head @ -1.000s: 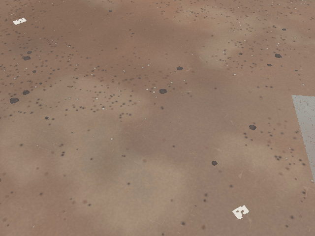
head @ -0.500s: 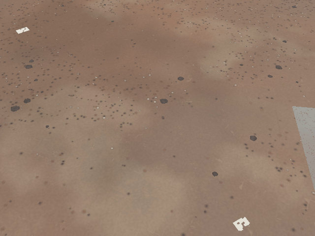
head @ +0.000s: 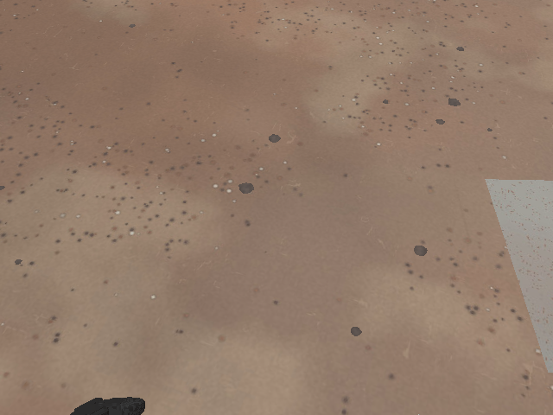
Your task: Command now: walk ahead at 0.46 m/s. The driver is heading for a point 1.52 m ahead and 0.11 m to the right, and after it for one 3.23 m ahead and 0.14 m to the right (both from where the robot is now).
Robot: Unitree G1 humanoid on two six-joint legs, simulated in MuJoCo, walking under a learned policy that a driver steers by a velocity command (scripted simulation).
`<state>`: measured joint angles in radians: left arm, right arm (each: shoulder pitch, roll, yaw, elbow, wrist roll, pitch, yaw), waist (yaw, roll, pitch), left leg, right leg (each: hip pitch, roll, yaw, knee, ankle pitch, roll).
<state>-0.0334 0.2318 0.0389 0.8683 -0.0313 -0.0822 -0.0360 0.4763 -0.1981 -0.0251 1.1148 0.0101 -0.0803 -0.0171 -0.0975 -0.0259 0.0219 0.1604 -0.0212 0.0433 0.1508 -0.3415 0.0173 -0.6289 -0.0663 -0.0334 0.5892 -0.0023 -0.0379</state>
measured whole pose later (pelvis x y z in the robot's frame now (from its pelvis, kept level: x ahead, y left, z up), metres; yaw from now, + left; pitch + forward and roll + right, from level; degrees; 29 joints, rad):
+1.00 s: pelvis +0.57 +0.02 +0.01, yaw +0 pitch +1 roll +2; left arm 0.06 0.25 0.06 0.90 0.00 -0.07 0.00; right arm 0.32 -0.22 -0.04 1.02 -0.01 -0.08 0.00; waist -0.06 -0.04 0.02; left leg -0.06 -0.06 0.06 0.24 -0.20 0.06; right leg -0.64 -0.10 0.03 0.64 0.04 -0.01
